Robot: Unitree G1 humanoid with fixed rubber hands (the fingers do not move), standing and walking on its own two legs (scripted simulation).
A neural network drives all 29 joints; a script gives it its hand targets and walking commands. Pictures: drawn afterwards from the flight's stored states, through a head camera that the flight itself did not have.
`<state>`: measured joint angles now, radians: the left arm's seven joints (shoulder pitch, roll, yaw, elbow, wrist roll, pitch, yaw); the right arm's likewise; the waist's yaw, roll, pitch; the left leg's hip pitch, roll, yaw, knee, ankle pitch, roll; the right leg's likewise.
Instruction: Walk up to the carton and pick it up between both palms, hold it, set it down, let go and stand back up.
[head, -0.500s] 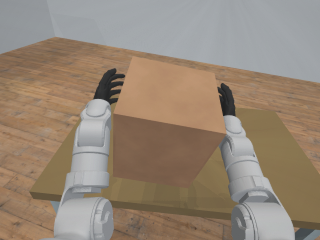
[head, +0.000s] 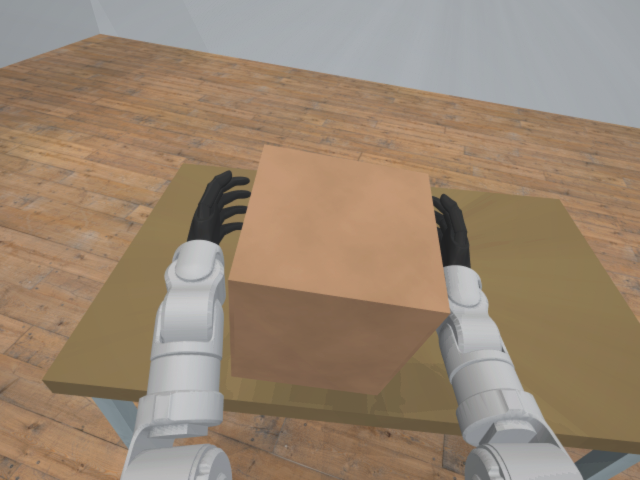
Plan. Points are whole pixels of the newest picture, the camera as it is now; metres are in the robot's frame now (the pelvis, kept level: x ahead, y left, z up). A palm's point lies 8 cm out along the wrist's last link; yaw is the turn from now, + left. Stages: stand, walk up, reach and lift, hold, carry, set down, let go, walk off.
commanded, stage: set down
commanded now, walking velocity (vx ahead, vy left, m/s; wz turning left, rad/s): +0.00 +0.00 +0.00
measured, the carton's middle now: (325, 279) +0.36 +0.01 +0.09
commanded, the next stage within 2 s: none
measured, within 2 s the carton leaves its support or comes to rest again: neither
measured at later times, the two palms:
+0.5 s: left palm (220, 243) +0.37 +0.14 +0.14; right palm (450, 264) +0.37 -0.16 +0.12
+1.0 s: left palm (230, 261) +0.38 +0.13 +0.10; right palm (449, 278) +0.37 -0.17 +0.09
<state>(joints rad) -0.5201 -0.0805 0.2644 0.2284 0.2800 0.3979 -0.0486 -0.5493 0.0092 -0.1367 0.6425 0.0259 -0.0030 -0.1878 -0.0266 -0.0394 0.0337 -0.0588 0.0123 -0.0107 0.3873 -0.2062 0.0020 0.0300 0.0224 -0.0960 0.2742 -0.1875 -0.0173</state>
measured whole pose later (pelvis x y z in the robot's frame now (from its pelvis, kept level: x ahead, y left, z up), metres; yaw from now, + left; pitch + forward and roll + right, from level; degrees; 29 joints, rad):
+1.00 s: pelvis +0.02 +0.00 +0.00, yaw +0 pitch -4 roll -1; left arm -0.49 -0.12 0.26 0.43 0.28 0.20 0.01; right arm -0.53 -0.01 -0.19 0.80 -0.02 -0.15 -0.14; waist -0.03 -0.03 0.05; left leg -0.09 0.01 -0.01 0.38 -0.22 0.00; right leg -0.01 0.02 -0.10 0.27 -0.20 -0.02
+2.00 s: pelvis +0.02 +0.00 +0.00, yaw +0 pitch +8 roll -1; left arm -0.54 -0.12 0.27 0.77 0.28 -0.12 0.10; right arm -0.56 -0.01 -0.40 0.96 -0.19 -0.34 -0.05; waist -0.03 0.00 -0.05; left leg -0.31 0.01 -0.01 0.38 -0.20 0.00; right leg -0.22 0.02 -0.10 0.27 -0.18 -0.02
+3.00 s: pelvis +0.03 +0.00 +0.00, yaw -1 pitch +13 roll -1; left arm -0.56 -0.12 0.32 0.90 0.30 -0.30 0.11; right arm -0.59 -0.01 -0.46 1.04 -0.27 -0.46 -0.04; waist -0.03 0.02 -0.09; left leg -0.41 0.01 0.00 0.38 -0.19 0.00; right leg -0.32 0.02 -0.10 0.27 -0.17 -0.02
